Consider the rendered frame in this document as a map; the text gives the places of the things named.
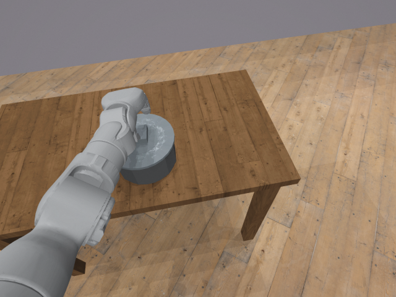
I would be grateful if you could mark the lid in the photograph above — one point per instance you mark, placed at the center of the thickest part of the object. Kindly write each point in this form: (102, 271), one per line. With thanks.
(160, 143)

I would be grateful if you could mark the table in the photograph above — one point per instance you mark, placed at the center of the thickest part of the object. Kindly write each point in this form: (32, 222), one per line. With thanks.
(226, 145)

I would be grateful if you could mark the robot left forearm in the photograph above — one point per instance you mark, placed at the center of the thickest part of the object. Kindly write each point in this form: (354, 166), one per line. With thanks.
(105, 155)

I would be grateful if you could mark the left robot upper arm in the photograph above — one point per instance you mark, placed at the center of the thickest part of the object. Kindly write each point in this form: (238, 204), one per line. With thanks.
(40, 264)

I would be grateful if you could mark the pot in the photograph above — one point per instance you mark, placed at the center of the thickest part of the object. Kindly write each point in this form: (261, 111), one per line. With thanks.
(152, 174)

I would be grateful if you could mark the knob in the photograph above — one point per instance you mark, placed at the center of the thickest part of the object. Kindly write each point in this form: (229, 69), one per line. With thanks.
(143, 132)

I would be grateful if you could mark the left robot hand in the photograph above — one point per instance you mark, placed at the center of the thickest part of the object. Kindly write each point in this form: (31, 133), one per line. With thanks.
(133, 96)

